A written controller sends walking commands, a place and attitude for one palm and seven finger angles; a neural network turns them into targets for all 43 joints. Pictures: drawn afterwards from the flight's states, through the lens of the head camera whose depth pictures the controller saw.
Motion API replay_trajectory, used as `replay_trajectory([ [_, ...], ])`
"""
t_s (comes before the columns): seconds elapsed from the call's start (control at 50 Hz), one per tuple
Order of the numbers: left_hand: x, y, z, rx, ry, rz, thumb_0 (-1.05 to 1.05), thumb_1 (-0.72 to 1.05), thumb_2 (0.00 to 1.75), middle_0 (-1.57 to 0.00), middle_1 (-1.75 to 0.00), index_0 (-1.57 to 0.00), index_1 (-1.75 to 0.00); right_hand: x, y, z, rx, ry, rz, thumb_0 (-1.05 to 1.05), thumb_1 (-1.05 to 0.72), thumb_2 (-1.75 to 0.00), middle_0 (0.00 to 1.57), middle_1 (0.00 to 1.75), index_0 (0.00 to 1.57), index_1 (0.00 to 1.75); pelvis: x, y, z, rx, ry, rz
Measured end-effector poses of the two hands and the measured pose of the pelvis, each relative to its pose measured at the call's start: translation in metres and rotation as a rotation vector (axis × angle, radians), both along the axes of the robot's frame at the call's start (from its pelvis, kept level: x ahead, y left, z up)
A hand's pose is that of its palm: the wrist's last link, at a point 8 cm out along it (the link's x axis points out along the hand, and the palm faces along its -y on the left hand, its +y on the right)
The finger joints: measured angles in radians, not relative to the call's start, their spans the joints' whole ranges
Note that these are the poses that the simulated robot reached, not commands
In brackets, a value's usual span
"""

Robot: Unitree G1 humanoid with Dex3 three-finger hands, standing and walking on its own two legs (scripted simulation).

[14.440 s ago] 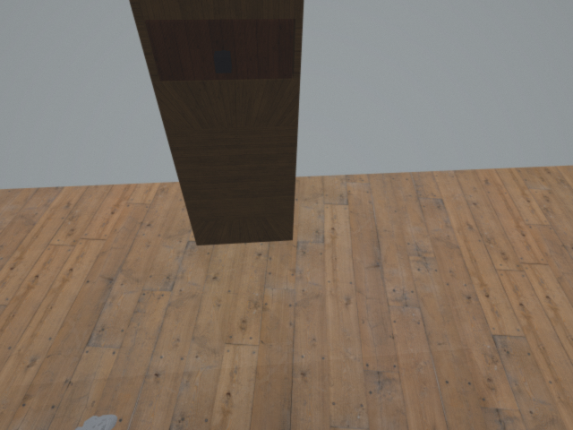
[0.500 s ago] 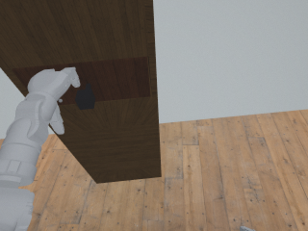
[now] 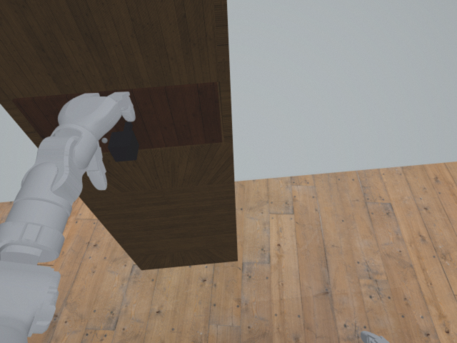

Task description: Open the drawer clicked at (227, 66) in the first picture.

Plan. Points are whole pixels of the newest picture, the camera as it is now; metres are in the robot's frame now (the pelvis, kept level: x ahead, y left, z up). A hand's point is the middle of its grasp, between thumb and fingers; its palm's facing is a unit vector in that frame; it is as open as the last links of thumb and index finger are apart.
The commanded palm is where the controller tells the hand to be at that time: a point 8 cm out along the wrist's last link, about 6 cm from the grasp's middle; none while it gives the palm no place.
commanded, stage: move the hooked fingers above the handle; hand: left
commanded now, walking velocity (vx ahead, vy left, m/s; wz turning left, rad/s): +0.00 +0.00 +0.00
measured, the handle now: (125, 138) +0.48 +0.23 +0.08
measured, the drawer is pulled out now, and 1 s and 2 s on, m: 0.00 0.00 0.00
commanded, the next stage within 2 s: lower the fingers behind the handle in 1.78 s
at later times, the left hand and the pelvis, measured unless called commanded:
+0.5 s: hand (119, 149) +0.41 +0.21 +0.12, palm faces -0.07 -0.04 -1.00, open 13.8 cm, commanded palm +0.41 +0.27 +0.22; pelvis +0.00 +0.00 +0.00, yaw +1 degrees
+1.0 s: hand (101, 153) +0.40 +0.24 +0.13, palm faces -0.07 +0.00 -1.00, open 13.8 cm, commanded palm +0.40 +0.27 +0.22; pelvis -0.01 +0.00 +0.00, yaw +2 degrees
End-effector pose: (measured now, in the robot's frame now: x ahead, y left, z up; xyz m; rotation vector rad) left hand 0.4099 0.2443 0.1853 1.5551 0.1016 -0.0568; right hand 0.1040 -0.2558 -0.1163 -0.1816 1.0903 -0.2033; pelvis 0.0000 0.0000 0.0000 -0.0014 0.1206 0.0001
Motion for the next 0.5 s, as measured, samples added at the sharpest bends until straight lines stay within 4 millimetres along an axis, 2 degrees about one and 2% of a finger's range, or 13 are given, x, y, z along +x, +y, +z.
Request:
replay_trajectory([
  [0.06, -0.001, -0.006, -0.001, -0.027, -0.064, -0.055, 0.00, -0.48, 0.30, -0.32, -1.20, -0.32, -1.20, -0.002, -0.002, -0.001, -0.009, 0.011, -0.010, 0.01, -0.91, -0.90, 0.20, 0.29, 0.20, 0.30, 0.002, 0.000, -0.001, -0.001, 0.007, -0.006],
  [0.1, 0.000, 0.001, 0.005, -0.033, -0.124, -0.041, 0.00, -0.48, 0.30, -0.32, -1.20, -0.32, -1.20, -0.002, -0.003, -0.002, -0.009, 0.018, -0.014, 0.01, -0.91, -0.90, 0.20, 0.29, 0.20, 0.30, 0.003, -0.001, -0.001, -0.002, 0.012, -0.009],
  [0.22, -0.004, 0.049, 0.038, 0.030, -0.237, 0.183, 0.00, -0.48, 0.30, -0.32, -1.20, -0.32, -1.20, 0.001, 0.000, -0.008, 0.027, 0.034, -0.006, 0.01, -0.91, -0.90, 0.20, 0.29, 0.20, 0.30, 0.006, -0.001, 0.000, -0.003, 0.026, -0.011],
  [0.26, -0.009, 0.062, 0.042, 0.054, -0.202, 0.260, 0.00, -0.48, 0.30, -0.32, -1.20, -0.32, -1.20, 0.004, 0.001, -0.009, 0.040, 0.034, 0.000, 0.01, -0.91, -0.90, 0.20, 0.29, 0.20, 0.30, 0.007, 0.000, 0.000, -0.003, 0.024, -0.005],
  [0.3, -0.014, 0.066, 0.036, 0.058, -0.127, 0.298, 0.00, -0.48, 0.30, -0.31, -1.20, -0.31, -1.20, 0.010, 0.003, -0.009, 0.046, 0.028, 0.010, 0.01, -0.91, -0.90, 0.20, 0.29, 0.20, 0.30, 0.007, 0.001, 0.001, -0.003, 0.016, 0.006],
  [0.36, -0.019, 0.052, 0.015, 0.042, -0.005, 0.246, -0.01, -0.48, 0.30, -0.31, -1.20, -0.31, -1.20, 0.021, 0.004, -0.005, 0.032, 0.003, 0.034, 0.01, -0.91, -0.90, 0.20, 0.29, 0.20, 0.30, 0.007, 0.002, 0.000, -0.003, 0.001, 0.023],
  [0.42, -0.020, 0.019, -0.004, 0.008, 0.055, 0.080, -0.01, -0.48, 0.30, -0.31, -1.20, -0.31, -1.20, 0.033, 0.006, 0.002, 0.002, -0.039, 0.055, 0.01, -0.91, -0.90, 0.20, 0.29, 0.20, 0.30, 0.005, 0.003, 0.000, -0.003, -0.010, 0.031],
  [0.46, -0.020, -0.007, -0.010, -0.013, 0.034, -0.051, -0.01, -0.48, 0.30, -0.32, -1.20, -0.31, -1.20, 0.040, 0.008, 0.007, -0.012, -0.073, 0.057, 0.01, -0.91, -0.90, 0.20, 0.29, 0.20, 0.30, 0.003, 0.004, -0.001, -0.003, -0.012, 0.030],
  [0.5, -0.018, -0.025, -0.006, -0.036, -0.031, -0.149, -0.01, -0.48, 0.30, -0.32, -1.20, -0.32, -1.20, 0.045, 0.010, 0.011, -0.019, -0.102, 0.054, 0.01, -0.91, -0.90, 0.20, 0.29, 0.20, 0.30, 0.002, 0.005, -0.001, -0.005, -0.010, 0.023],
])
